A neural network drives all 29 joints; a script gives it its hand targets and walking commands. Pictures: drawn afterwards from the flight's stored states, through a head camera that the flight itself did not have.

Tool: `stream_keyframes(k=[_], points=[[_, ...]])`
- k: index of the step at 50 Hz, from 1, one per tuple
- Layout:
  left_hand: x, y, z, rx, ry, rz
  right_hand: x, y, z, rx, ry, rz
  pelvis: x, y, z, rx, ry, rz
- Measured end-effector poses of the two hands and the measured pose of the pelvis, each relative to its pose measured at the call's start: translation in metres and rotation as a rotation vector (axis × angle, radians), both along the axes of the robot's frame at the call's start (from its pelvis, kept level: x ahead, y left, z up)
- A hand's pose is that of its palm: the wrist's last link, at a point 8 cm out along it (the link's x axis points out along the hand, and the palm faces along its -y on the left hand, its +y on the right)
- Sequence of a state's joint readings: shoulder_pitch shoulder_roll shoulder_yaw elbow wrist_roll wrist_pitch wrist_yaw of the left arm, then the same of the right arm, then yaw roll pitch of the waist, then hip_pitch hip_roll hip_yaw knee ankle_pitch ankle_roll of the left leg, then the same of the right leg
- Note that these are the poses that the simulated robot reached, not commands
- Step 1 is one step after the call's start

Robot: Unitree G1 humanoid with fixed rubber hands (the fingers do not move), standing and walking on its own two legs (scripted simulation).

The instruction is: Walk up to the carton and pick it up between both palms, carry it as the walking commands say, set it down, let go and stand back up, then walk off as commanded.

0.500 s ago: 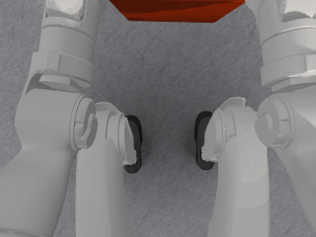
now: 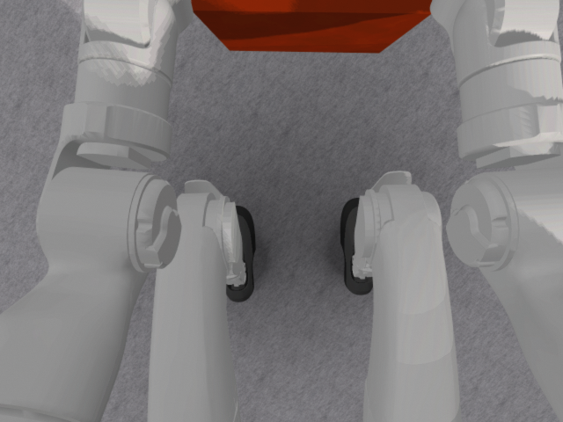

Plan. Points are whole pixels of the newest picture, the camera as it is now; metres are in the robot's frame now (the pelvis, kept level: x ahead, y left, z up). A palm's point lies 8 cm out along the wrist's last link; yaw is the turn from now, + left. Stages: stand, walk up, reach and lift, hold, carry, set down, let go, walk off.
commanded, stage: reach and lift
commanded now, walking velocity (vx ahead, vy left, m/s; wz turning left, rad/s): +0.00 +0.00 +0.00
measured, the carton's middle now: out of the picture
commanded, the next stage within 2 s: none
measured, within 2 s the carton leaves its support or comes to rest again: neither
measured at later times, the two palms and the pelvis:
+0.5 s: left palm out of the picture +0.55 +0.11 +0.01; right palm out of the picture +0.53 -0.18 +0.01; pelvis -0.01 +0.00 +0.05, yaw -1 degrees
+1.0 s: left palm out of the picture +0.53 +0.11 +0.08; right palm out of the picture +0.51 -0.18 +0.08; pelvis -0.02 +0.00 +0.11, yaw -1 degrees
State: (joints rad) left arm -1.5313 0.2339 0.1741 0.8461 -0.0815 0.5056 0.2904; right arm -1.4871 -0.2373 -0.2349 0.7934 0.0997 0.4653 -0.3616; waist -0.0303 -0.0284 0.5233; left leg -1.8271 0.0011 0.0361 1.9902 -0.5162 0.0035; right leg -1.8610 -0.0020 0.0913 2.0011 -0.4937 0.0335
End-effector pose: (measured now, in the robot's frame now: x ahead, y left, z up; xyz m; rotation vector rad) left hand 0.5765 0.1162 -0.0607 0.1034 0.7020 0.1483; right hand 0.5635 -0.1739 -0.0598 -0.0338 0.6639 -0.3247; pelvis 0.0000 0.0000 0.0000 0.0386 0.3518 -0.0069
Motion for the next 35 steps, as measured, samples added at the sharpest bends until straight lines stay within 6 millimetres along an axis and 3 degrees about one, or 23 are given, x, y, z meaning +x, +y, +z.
stream_keyframes(k=[35], points=[[-0.037, -0.002, 0.1, 0.016, -0.002, -0.024, -0.04, -0.001, 0.1, 0.001, 0.003, -0.012, -0.016, -0.001, 0.072, 0.002, -0.108, -0.017]])
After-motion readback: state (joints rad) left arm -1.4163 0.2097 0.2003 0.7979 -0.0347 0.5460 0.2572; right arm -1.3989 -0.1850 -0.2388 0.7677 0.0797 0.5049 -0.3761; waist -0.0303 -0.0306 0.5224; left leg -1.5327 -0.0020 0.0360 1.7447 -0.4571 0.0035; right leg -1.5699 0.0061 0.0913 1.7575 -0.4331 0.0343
